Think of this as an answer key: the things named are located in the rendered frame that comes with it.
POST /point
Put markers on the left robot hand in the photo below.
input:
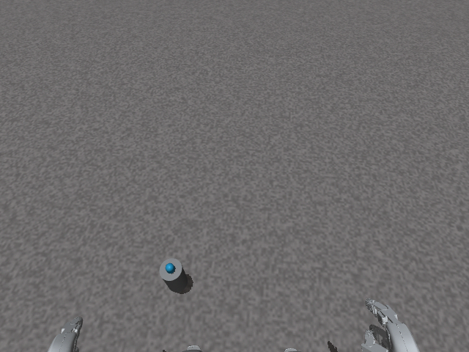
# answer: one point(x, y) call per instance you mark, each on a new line
point(67, 340)

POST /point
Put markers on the right robot hand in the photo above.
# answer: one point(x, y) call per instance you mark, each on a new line
point(396, 337)

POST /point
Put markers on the bottle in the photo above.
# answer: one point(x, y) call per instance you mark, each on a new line
point(173, 275)

